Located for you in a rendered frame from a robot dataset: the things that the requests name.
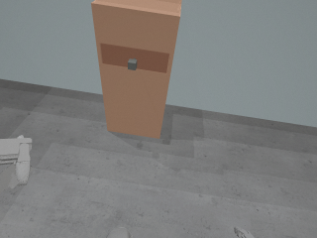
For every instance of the robot left hand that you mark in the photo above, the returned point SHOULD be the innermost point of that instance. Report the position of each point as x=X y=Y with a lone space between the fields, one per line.
x=16 y=153

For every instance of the robot right hand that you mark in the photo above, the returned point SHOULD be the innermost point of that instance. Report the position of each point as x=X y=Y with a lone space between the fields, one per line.
x=241 y=233

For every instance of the left robot thigh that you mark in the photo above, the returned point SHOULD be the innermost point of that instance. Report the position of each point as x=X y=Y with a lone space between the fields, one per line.
x=119 y=233

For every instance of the handle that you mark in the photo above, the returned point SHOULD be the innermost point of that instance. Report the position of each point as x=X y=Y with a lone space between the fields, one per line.
x=132 y=64

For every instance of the drawer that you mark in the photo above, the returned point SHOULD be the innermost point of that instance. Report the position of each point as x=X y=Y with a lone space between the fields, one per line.
x=146 y=60

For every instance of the cabinet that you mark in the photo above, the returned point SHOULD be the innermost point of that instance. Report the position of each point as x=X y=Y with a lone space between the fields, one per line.
x=134 y=100

